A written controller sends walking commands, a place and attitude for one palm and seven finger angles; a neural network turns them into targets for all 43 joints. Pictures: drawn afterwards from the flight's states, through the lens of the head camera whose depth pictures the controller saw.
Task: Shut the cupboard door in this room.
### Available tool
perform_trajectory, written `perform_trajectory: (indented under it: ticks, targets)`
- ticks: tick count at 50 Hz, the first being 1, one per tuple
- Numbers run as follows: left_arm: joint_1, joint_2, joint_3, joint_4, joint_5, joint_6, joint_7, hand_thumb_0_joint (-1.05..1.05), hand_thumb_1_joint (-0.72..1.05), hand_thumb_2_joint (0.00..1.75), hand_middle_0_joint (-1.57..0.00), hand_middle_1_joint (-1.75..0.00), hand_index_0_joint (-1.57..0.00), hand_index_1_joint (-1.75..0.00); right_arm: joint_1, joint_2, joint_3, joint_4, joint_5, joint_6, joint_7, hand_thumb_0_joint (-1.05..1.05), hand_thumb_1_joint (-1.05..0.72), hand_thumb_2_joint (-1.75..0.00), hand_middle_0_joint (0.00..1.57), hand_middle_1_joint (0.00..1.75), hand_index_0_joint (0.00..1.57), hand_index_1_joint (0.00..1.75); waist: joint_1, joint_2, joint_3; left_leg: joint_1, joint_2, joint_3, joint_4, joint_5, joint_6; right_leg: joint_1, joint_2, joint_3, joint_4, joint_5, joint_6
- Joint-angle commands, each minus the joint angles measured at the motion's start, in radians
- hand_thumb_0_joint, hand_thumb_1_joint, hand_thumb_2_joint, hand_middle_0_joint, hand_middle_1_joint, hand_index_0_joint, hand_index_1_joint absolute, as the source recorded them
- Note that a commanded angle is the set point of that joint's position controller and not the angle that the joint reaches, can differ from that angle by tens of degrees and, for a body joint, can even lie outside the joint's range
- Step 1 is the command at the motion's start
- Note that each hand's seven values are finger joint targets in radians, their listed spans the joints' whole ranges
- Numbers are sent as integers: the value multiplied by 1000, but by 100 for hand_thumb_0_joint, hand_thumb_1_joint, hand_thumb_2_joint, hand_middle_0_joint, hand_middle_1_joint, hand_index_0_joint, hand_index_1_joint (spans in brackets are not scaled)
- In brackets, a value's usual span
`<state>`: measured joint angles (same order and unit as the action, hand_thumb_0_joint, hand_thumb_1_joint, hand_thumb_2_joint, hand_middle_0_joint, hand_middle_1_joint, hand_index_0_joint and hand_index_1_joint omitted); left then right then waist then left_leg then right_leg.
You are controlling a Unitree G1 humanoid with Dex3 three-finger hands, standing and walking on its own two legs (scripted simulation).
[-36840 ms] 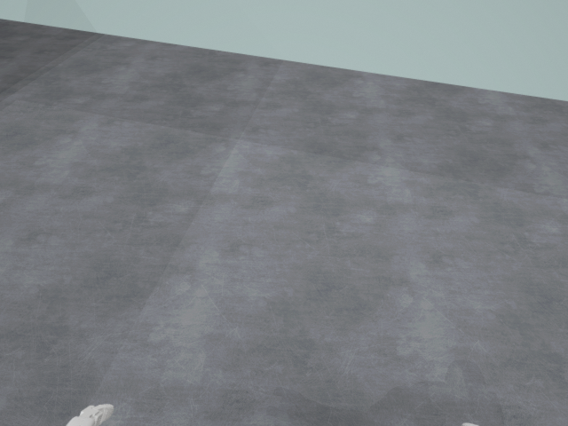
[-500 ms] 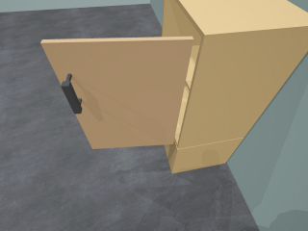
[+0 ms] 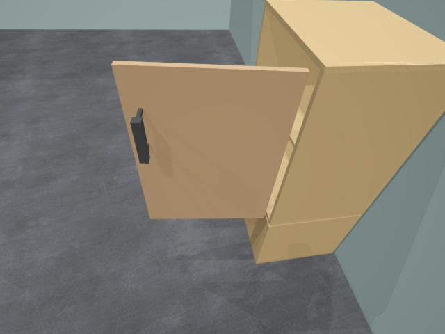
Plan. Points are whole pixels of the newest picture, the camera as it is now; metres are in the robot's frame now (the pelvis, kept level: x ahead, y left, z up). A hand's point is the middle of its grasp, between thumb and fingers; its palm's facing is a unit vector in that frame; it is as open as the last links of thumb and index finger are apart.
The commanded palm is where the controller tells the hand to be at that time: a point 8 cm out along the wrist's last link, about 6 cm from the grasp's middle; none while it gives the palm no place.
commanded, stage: shuffle to correct the standing spot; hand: left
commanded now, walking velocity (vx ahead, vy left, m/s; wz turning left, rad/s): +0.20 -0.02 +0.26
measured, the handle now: (142, 135) +0.54 +0.24 +0.03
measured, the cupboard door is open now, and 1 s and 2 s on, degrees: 83 83 83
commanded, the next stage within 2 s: come to a stop and stand still in 0.60 s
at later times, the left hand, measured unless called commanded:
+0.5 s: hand out of the picture +0.05 +0.17 -0.17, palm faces +0.08 -0.99 -0.15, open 7.3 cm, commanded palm none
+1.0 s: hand out of the picture +0.10 +0.17 -0.19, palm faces +0.14 -0.98 -0.10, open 7.4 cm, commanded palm none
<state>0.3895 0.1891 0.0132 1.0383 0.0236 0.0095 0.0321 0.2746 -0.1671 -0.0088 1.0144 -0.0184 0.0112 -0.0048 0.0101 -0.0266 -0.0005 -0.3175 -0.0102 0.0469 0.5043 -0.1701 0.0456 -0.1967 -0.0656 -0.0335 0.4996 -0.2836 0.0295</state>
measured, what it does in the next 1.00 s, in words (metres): walks ahead: right foot, then left foot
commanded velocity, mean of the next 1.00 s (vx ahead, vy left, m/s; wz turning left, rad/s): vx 0.06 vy -0.03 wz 0.07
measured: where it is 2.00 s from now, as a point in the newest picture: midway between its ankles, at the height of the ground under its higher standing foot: outside the picture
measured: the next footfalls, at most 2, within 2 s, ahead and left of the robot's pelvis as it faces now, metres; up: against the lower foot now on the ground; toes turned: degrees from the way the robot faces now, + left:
right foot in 0.60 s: +0.14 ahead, -0.11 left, +0.00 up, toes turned -2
left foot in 0.88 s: +0.24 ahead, +0.13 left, +0.00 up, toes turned +8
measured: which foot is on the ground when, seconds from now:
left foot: down 0.00-0.60, up 0.62-0.86, down 0.88-1.00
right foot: down 0.00-0.28, up 0.30-0.58, down 0.60-0.94, up 0.96-1.00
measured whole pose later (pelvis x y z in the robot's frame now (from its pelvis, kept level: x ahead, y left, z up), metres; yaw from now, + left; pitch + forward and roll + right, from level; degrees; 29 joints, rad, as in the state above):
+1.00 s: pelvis +0.15 +0.02 -0.01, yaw +3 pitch +0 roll +0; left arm 0.36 0.13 0.02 1.06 0.01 0.03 0.04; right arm 0.19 -0.13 -0.01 1.01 -0.01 -0.01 -0.03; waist 0.04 -0.08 0.06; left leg -0.36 0.02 0.10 0.56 -0.20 0.05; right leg -0.21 -0.04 -0.05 0.67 -0.48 0.01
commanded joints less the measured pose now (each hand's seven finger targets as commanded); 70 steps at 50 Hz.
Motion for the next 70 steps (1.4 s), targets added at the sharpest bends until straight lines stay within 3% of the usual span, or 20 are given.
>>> perform_trajectory:
  ticks: [1, 9, 12, 14, 16, 23, 28, 30, 31, 36, 41, 45, 48, 51, 58, 62, 63, 64, 67, 70]
  targets:
    - [87, 59, 0, -22, 3, -21, 1, 0, 90, 90, -20, -30, -20, -30, 27, -125, -24, -36, 3, -19, -7, 0, -90, -90, 20, 30, 20, 30, -6, 25, 73, -9, 104, -156, -193, -321, -3, -83, -19, 43, -113, -135, -52]
    - [103, 127, 41, -18, 1, -17, -5, 0, 90, 90, -20, -30, -20, -30, 33, -69, -26, -51, -6, -5, 4, 0, -90, -90, 20, 30, 20, 30, -13, -145, 130, -107, -18, 6, 155, -237, -13, -151, -165, 188, -259, -467, -131]
    - [26, 117, 41, -46, 0, -25, -7, 0, 90, 90, -20, -30, -20, -30, 113, -60, -24, -35, -3, -27, 9, 0, -90, -90, 20, 30, 20, 30, -59, -67, 85, 72, 1, -2, 40, -206, -2, -227, -127, 66, -144, -387, -110]
    - [33, 55, 30, -69, -3, -17, -15, 0, 90, 90, -20, -30, -20, -30, 206, -156, -48, -11, -8, -36, -3, 0, -90, -90, 20, 30, 20, 30, -80, 259, 86, 115, 184, -380, -239, -536, 64, -349, 34, -98, 217, -337, -49]
    - [-14, 31, 19, -91, 14, -26, -16, 0, 90, 90, -20, -30, -20, -30, 220, -175, -54, 0, -6, -41, -12, 0, -90, -90, 20, 30, 20, 30, -61, 243, 157, 59, 301, -598, -406, -649, 171, -451, 13, -1, 554, -222, -68]
    - [-19, -24, 8, -71, 4, -45, -32, 0, 90, 90, -20, -30, -20, -30, 142, -100, -31, 9, -5, -80, -20, 0, -90, -90, 20, 30, 20, 30, -17, 121, 29, 62, 224, -266, -293, -84, 172, -232, -5, -21, 274, -107, -46]
    - [75, -6, 21, -31, 4, -53, -25, 0, 90, 90, -20, -30, -20, -30, 112, -85, -33, 25, -1, -59, -14, 0, -90, -90, 20, 30, 20, 30, 39, 42, 25, -115, 157, -195, -146, -284, 96, 114, 44, -37, -64, 17, -45]
    - [178, 107, 46, -5, 8, -64, -9, 0, 90, 90, -20, -30, -20, -30, 78, -8, -17, -15, 7, -62, -2, 0, -90, -90, 20, 30, 20, 30, 82, -280, 64, -412, -20, 20, 209, -363, 13, 287, -249, 370, -257, -218, -155]
    - [198, 142, 55, -11, 1, -62, -6, 0, 90, 90, -20, -30, -20, -30, 35, -42, -30, -41, -5, -60, 6, 0, -90, -90, 20, 30, 20, 30, 87, -246, 73, -435, 0, 14, 413, -399, 11, 210, -361, 503, -356, -298, -235]
    - [18, 52, 33, -49, 2, -78, 0, 0, 90, 90, -20, -30, -20, -30, 37, -16, -34, -17, -5, -40, 26, 0, -90, -90, 20, 30, 20, 30, -20, -104, 140, -300, 80, -1, 479, -147, -14, -23, -217, 163, -340, 10, -212]
    - [24, 59, 24, -30, 1, -53, 4, 0, 90, 90, -20, -30, -20, -30, 62, 35, 1, 6, 8, -44, 2, 0, -90, -90, 20, 30, 20, 30, -15, -99, 55, 40, 17, 60, 39, 28, -57, -46, -118, 12, -142, 431, -144]
    - [119, 13, 16, -17, -13, -18, 17, 0, 90, 90, -20, -30, -20, -30, 69, -130, -25, -13, 13, -48, -27, 0, -90, -90, 20, 30, 20, 30, 13, 178, -64, 208, 294, -177, -60, 723, 66, -70, -12, -27, 34, -39, -27]
    - [104, 9, 17, -13, -9, 12, 17, 0, 90, 90, -20, -30, -20, -30, 7, -130, -30, -23, 9, -29, -45, 0, -90, -90, 20, 30, 20, 30, 11, 293, 23, 93, 331, -227, -159, 738, 141, -91, 21, -22, 261, -260, -25]
    - [70, 22, 30, -31, -4, 19, 14, 0, 90, 90, -20, -30, -20, -30, -3, -143, -47, -38, 4, -20, -56, 0, -90, -90, 20, 30, 20, 30, -9, 198, -86, 208, 359, -201, -97, 859, 190, -172, 22, 32, 431, -294, -23]
    - [6, -1, 43, -98, 2, 38, -3, 0, 90, 90, -20, -30, -20, -30, -63, -152, -78, -69, -10, -5, -53, 0, -90, -90, 20, 30, 20, 30, -9, 160, -120, 119, 329, -165, -127, 454, 164, -147, 36, 5, 366, -230, -15]
    - [156, 24, 53, -50, 12, 30, -6, 0, 90, 90, -20, -30, -20, -30, -114, -98, -73, -91, -6, 27, -22, 0, -90, -90, 20, 30, 20, 30, 60, -10, -26, -230, 147, -75, -90, -342, 18, 136, 12, -5, -86, -79, -52]
    - [131, 90, 53, -62, 21, 14, 0, 0, 90, 90, -20, -30, -20, -30, -122, -12, -50, -105, 5, 40, -13, 0, -90, -90, 20, 30, 20, 30, 52, -261, 34, -280, 29, 3, 119, -360, -51, 20, -180, 289, -310, -389, -116]
    - [19, 132, 47, -112, 14, 16, 5, 0, 90, 90, -20, -30, -20, -30, -153, -29, -56, -128, 2, 46, -4, 0, -90, -90, 20, 30, 20, 30, 44, -274, 110, -224, 28, -18, 289, -327, -59, -217, -304, 412, -446, -588, -185]
    - [-150, 99, 40, -153, 1, -16, 5, 0, 90, 90, -20, -30, -20, -30, -48, -49, -57, -56, -14, 42, 13, 0, -90, -90, 20, 30, 20, 30, -35, -173, 162, -161, 36, -44, 459, -136, -53, -269, -181, 250, -400, -340, -133]
    - [-93, 109, 44, -137, 3, -31, -1, 0, 90, 90, -20, -30, -20, -30, 8, -54, -51, -37, -9, 18, 17, 0, -90, -90, 20, 30, 20, 30, -11, -118, 140, -145, 38, 4, 363, -138, -61, -139, -184, 188, -351, -212, -159]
